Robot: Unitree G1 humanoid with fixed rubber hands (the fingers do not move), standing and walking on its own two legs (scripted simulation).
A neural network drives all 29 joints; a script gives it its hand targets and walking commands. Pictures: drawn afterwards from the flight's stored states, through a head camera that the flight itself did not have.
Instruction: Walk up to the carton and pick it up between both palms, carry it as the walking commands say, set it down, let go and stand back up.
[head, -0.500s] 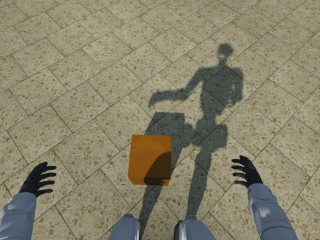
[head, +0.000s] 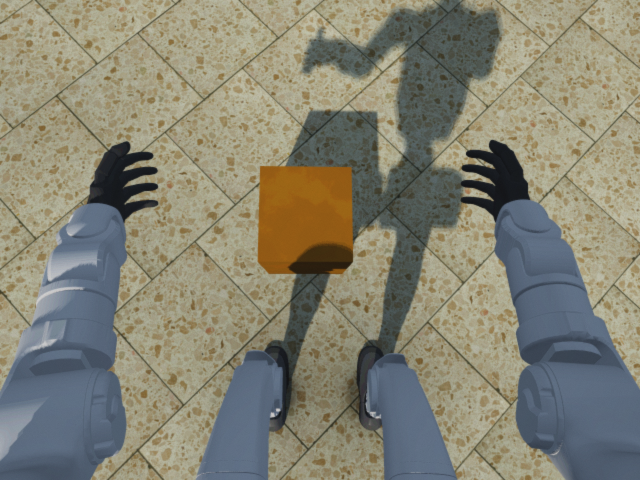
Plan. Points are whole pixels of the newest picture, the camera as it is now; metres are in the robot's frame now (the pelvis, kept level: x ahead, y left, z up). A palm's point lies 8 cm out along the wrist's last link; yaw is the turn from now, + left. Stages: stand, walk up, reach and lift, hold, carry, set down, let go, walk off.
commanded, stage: reach and lift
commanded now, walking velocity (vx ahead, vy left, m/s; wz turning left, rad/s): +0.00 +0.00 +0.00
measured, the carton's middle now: (305, 226) +0.51 +0.04 -0.56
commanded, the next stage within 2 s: none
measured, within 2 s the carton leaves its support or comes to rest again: neither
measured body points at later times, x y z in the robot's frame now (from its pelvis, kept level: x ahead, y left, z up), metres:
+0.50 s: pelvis +0.02 -0.01 -0.02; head +0.34 +0.00 +0.29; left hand +0.54 +0.24 -0.14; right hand +0.55 -0.18 -0.15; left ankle +0.07 +0.11 -0.65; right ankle +0.08 -0.14 -0.65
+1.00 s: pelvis -0.02 -0.01 -0.15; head +0.33 +0.00 +0.14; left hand +0.53 +0.24 -0.28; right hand +0.54 -0.17 -0.28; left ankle +0.07 +0.11 -0.65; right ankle +0.08 -0.14 -0.65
